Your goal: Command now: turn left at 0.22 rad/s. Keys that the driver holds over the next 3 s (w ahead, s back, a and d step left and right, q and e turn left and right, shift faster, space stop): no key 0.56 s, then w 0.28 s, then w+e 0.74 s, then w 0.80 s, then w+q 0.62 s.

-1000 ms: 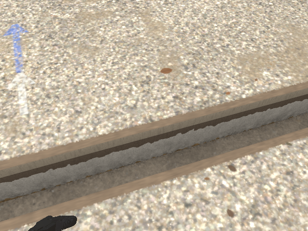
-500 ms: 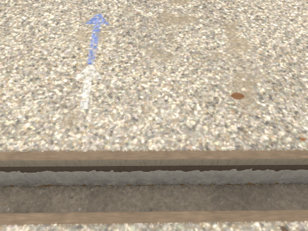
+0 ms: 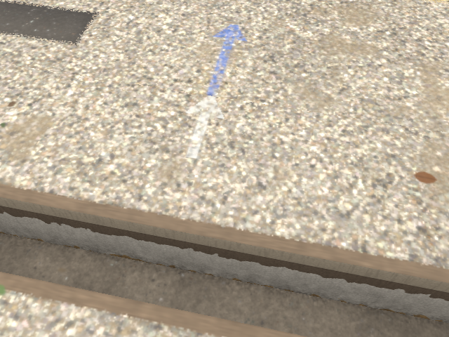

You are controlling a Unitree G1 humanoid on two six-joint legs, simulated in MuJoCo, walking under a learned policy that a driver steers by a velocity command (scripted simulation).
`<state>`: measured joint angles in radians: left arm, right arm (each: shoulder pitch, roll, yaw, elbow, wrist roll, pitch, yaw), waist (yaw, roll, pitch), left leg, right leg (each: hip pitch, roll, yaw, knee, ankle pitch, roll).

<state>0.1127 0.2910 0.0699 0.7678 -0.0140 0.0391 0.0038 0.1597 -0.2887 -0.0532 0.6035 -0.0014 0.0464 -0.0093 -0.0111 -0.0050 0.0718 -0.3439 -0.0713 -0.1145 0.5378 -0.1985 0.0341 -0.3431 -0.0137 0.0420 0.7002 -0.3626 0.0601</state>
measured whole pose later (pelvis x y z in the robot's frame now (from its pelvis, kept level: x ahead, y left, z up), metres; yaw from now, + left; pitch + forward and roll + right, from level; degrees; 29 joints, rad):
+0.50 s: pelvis +0.02 -0.03 +0.00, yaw +1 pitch -1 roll +0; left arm 0.19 0.23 0.02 0.79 0.00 0.00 0.00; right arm 0.25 -0.24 -0.05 0.76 -0.01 0.02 -0.03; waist -0.01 0.00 0.04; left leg -0.26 -0.04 -0.13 0.51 -0.23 -0.03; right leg -0.18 0.01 0.00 0.52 -0.32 -0.01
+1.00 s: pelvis +0.15 +0.03 +0.01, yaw -2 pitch +0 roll +0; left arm 0.34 0.30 0.06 0.84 -0.04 -0.06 0.01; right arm 0.34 -0.23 -0.06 0.82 0.00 -0.09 0.01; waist -0.01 -0.05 0.00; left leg -0.18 -0.02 0.06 0.46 -0.28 0.04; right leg -0.45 0.00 0.10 1.13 -0.31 -0.05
